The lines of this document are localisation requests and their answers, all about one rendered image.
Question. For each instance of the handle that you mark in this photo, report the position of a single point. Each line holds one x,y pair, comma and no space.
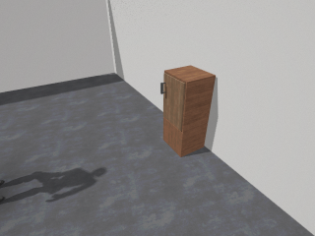
161,88

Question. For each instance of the cupboard door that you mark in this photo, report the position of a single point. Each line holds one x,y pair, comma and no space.
173,100

